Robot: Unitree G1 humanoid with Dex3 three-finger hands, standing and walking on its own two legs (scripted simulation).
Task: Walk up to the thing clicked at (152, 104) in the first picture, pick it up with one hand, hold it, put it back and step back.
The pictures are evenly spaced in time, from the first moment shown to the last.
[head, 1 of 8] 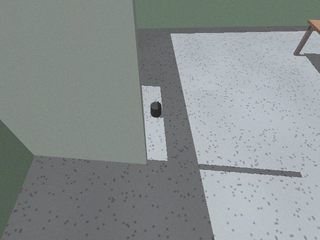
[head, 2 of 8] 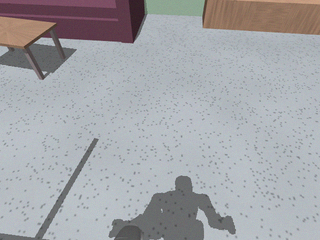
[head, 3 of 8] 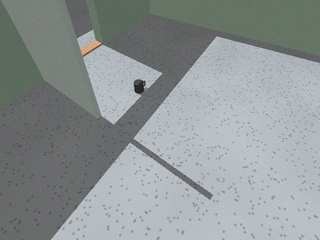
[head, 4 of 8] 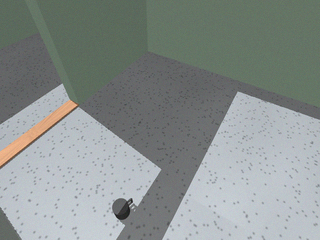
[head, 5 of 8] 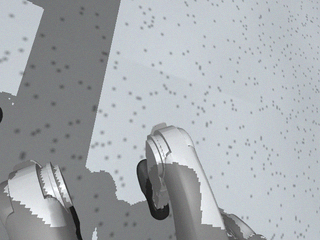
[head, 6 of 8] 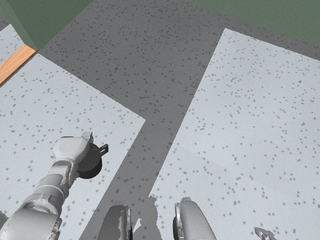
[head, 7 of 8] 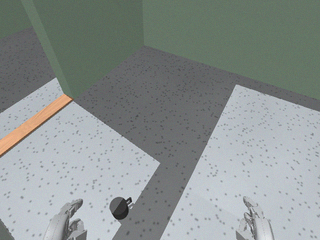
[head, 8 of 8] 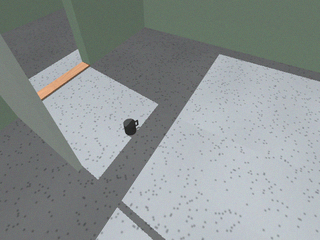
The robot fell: no
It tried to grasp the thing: yes
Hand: left
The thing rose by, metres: 0.62
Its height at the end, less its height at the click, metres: +0.00
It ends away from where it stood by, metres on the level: 0.02
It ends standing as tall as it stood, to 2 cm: yes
